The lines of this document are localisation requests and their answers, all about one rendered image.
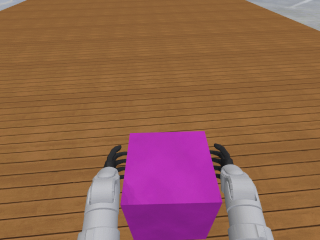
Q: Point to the robot left hand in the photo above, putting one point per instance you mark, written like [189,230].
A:
[112,162]

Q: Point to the robot right hand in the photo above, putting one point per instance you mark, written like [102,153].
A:
[225,158]

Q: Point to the robot left forearm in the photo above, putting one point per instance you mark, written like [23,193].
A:
[102,207]

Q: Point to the carton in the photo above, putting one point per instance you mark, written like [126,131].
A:
[170,190]

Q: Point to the robot right forearm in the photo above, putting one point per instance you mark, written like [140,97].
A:
[245,216]

